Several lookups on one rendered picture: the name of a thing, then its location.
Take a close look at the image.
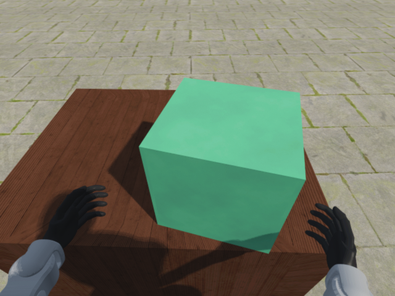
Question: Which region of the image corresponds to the carton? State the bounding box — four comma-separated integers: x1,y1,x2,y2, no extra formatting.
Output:
139,78,306,253

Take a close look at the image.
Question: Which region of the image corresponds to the robot left forearm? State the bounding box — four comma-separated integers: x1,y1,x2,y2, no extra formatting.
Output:
0,239,65,296

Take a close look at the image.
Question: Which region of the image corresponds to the right robot hand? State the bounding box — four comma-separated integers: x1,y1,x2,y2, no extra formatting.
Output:
305,203,357,269

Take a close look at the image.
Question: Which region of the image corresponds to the pedestal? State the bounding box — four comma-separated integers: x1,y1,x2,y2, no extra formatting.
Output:
0,89,331,296

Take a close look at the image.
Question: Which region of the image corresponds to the robot right forearm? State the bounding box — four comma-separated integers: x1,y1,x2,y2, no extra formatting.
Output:
323,264,373,296

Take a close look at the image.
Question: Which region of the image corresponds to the left robot hand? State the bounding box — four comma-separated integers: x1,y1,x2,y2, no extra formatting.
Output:
43,185,108,249

